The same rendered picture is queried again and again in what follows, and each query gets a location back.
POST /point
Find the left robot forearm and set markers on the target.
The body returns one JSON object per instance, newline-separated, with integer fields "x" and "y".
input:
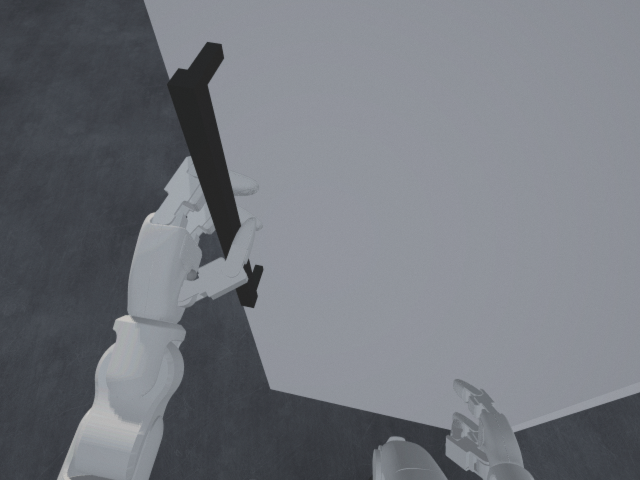
{"x": 119, "y": 437}

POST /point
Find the robot right thigh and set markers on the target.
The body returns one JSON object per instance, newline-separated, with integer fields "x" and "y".
{"x": 403, "y": 460}

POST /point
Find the handle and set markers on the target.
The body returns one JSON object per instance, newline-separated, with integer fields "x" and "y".
{"x": 191, "y": 98}

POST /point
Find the fridge door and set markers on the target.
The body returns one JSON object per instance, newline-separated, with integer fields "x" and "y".
{"x": 449, "y": 189}

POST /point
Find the robot left hand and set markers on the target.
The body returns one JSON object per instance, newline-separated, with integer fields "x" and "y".
{"x": 167, "y": 249}

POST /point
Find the robot right hand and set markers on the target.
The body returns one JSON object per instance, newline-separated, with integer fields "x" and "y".
{"x": 478, "y": 448}

